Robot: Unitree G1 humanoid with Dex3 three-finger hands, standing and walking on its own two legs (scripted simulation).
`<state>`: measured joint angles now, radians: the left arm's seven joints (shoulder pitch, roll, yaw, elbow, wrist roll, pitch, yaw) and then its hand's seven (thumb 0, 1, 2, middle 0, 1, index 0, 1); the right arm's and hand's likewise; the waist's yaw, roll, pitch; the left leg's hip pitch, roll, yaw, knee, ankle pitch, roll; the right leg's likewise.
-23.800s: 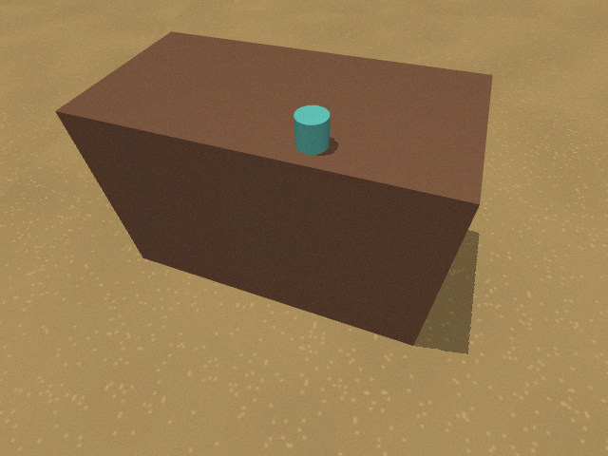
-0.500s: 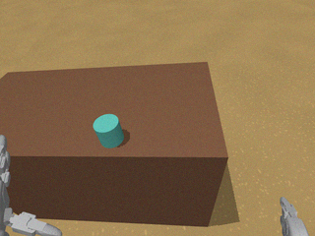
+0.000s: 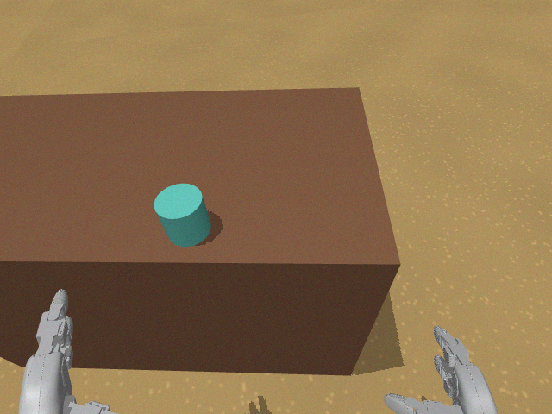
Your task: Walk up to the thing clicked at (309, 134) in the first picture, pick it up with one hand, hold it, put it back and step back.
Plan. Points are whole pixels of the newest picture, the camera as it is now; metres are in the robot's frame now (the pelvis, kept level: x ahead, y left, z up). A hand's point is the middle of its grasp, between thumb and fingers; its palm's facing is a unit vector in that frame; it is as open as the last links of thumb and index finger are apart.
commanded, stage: home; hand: left
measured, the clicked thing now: (184, 215) +0.46 +0.21 +0.00
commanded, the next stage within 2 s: none
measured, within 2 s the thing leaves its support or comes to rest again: neither
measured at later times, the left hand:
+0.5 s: hand (183, 374) +0.20 +0.18 -0.06, palm faces +0.10 -0.97 -0.21, open 17.5 cm
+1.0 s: hand (190, 381) +0.19 +0.17 -0.07, palm faces +0.10 -0.97 -0.21, open 17.5 cm
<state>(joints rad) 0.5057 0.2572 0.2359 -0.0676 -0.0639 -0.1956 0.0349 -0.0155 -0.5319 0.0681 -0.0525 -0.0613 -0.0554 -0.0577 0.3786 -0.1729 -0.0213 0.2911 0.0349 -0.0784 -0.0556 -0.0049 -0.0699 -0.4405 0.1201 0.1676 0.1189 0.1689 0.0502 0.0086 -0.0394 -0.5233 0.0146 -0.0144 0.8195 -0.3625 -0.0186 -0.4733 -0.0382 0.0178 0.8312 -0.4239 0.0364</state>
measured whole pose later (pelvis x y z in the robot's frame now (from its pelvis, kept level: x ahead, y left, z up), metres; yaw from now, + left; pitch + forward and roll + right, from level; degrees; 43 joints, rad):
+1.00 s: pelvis +0.02 +0.00 -0.02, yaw -1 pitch +8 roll +0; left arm 0.44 0.19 0.00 0.11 -0.04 0.04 0.07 -0.01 -0.53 0.06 -0.05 -0.05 -0.05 -0.05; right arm 0.45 -0.19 0.00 0.08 0.03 0.11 -0.08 0.02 -0.90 -0.90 0.20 0.30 0.20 0.30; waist 0.01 0.00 -0.12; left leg -0.65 0.03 -0.01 0.94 -0.45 -0.03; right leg -0.60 -0.02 0.03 0.95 -0.50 0.03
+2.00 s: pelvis +0.00 +0.00 -0.03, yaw -1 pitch +9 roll +0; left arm 0.48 0.21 -0.01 0.05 -0.03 0.02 0.10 -0.01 -0.54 0.06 -0.05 -0.05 -0.05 -0.05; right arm 0.48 -0.20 0.00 0.00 0.04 0.13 -0.09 0.02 -0.90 -0.90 0.20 0.30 0.20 0.30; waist 0.01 0.00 -0.13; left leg -0.71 0.03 -0.01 0.99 -0.44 -0.02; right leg -0.66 -0.02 0.03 1.00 -0.50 0.03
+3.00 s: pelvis +0.00 -0.01 +0.02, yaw +0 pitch -3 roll +0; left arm 0.25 0.34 0.00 0.97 0.02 -0.01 0.01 -0.01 0.09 0.63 -0.18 -0.26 -0.18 -0.26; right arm 0.19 -0.32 -0.02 0.99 -0.03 0.01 0.00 0.01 -0.90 -0.90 0.20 0.30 0.20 0.30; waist 0.01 0.01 0.04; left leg -0.31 0.03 -0.02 0.66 -0.30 -0.02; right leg -0.26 -0.02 0.01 0.66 -0.35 0.02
